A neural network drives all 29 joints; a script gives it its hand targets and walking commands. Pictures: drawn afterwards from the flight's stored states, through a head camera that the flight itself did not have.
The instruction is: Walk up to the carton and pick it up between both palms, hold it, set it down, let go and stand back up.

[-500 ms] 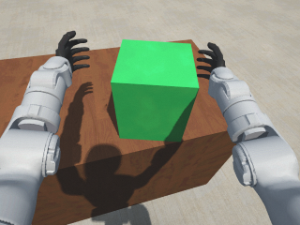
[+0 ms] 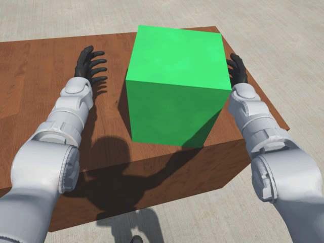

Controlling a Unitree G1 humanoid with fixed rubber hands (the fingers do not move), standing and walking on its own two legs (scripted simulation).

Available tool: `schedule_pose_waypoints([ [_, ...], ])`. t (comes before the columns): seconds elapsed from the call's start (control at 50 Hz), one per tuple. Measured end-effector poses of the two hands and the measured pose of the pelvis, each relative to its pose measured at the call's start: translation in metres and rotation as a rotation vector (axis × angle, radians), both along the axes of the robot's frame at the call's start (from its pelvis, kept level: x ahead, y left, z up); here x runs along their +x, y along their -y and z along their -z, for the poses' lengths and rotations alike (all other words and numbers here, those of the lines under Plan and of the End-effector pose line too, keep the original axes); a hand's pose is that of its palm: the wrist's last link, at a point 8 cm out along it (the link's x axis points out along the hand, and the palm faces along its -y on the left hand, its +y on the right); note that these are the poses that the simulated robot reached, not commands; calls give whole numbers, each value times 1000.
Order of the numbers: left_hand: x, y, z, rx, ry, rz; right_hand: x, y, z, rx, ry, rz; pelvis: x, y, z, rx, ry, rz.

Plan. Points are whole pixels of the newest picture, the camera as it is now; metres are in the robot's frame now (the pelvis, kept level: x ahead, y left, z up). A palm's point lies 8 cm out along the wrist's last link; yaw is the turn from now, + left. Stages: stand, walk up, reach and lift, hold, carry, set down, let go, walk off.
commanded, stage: reach and lift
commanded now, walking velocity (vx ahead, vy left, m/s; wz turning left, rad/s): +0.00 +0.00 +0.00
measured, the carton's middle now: (173, 91) +0.51 +0.02 +0.06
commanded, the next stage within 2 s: none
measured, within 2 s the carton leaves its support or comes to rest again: neither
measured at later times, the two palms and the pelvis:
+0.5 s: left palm (107, 83) +0.48 +0.18 +0.10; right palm (231, 93) +0.48 -0.13 +0.11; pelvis +0.01 +0.00 +0.00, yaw +0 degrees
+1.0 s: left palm (114, 90) +0.47 +0.17 +0.09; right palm (234, 105) +0.45 -0.14 +0.09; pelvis -0.01 -0.01 +0.00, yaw -2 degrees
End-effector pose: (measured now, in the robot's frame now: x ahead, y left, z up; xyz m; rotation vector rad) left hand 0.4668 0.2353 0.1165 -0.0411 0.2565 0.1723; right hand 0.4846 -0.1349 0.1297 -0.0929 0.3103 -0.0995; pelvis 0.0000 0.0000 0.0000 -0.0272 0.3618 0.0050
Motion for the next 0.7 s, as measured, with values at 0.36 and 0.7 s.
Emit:
schedule_pose_waypoints([
  [0.36, 10, 37, 14, -14, 31, 100, -6, 0, 38, 26, 5, -31, 4, 2, 1, 2, -26, 2],
  [0.7, 8, 61, 22, -45, 32, 85, -7, -4, 31, -1, 69, -7, 1, 6, -1, 7, -14, 6],
])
